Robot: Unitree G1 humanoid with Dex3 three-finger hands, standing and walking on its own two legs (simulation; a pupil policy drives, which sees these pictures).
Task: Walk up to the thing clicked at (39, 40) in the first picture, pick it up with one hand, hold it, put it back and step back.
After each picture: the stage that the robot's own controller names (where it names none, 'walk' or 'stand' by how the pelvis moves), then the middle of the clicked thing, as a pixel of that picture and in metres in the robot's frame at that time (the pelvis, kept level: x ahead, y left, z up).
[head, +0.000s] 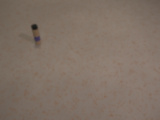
stand; (36, 34) +1.50 +0.54 -0.66
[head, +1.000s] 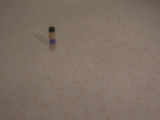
walk; (52, 37) +1.44 +0.28 -0.64
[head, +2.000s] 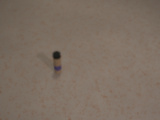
walk; (57, 63) +0.98 +0.20 -0.64
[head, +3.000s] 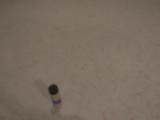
walk; (55, 96) +0.62 +0.23 -0.62
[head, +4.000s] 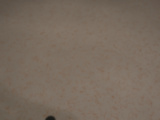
stand; out of the picture +0.43 +0.20 -0.63
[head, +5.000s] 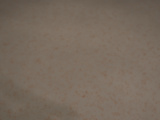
stand; out of the picture +0.40 +0.19 -0.64
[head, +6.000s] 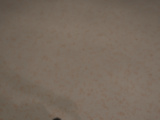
stand; out of the picture +0.41 +0.16 -0.65
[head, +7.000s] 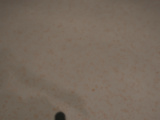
stand; out of the picture +0.43 +0.14 -0.64
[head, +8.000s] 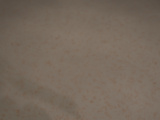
stand; out of the picture +0.40 +0.14 -0.66
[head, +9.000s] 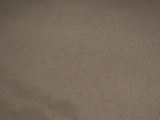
stand; out of the picture +0.40 +0.17 -0.66
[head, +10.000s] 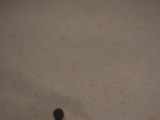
stand; (60, 119) +0.44 +0.19 -0.64
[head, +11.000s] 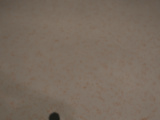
stand; out of the picture +0.43 +0.18 -0.65
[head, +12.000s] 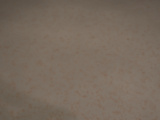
stand; out of the picture +0.42 +0.19 -0.66
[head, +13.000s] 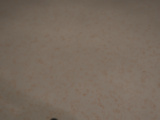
stand; out of the picture +0.44 +0.19 -0.66
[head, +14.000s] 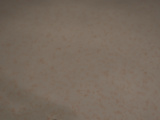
stand; out of the picture +0.42 +0.19 -0.66
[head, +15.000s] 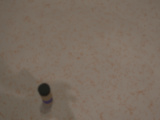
go down; (46, 95) +0.47 +0.18 -0.53
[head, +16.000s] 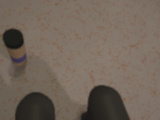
go down; (17, 50) +0.52 +0.21 -0.27
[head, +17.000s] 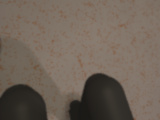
close in; out of the picture +0.51 +0.24 -0.21
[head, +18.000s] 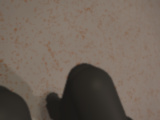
close; out of the picture +0.50 +0.27 -0.17
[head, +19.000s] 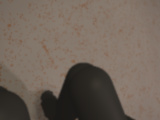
lift; out of the picture +0.48 +0.27 -0.18
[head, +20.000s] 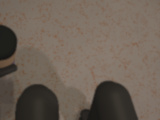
lift; (1, 54) +0.39 +0.24 -0.06
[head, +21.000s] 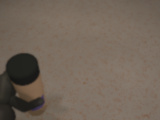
hold; (31, 90) +0.31 +0.16 +0.07
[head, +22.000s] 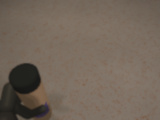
hold; (35, 97) +0.30 +0.15 +0.04
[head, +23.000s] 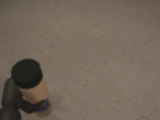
crouch; (36, 92) +0.32 +0.15 +0.04
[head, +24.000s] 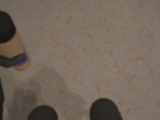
crouch; (11, 47) +0.46 +0.19 -0.03
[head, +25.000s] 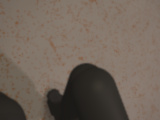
lower; out of the picture +0.48 +0.25 -0.18
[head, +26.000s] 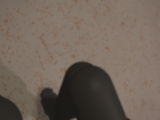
lower; out of the picture +0.49 +0.26 -0.18
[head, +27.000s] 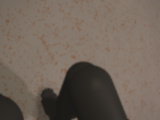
lower; out of the picture +0.48 +0.27 -0.18
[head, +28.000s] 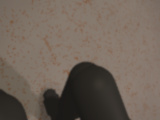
lower; out of the picture +0.47 +0.27 -0.18
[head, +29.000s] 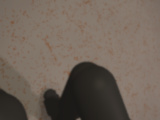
loosen; out of the picture +0.47 +0.26 -0.18
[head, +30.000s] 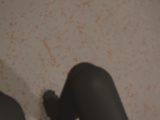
withdraw; out of the picture +0.48 +0.24 -0.18
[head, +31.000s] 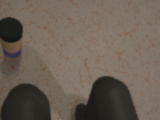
stand; (11, 43) +0.49 +0.21 -0.21
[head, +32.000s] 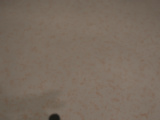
stand; out of the picture +0.42 +0.14 -0.58
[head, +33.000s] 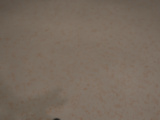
stand; out of the picture +0.41 +0.15 -0.60
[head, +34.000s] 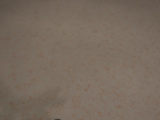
stand; out of the picture +0.41 +0.14 -0.60
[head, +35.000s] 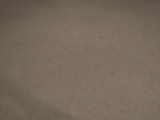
walk; out of the picture +0.43 +0.14 -0.66
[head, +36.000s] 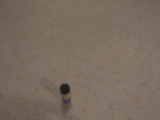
walk; (65, 95) +0.57 +0.13 -0.63
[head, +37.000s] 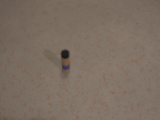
walk; (65, 62) +0.86 +0.13 -0.62
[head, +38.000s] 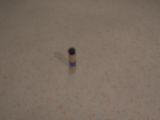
stand; (72, 59) +1.09 +0.14 -0.64
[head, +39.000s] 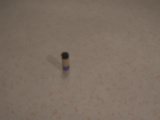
stand; (65, 63) +1.06 +0.16 -0.66
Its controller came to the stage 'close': yes
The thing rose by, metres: 0.69
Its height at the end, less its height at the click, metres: +0.00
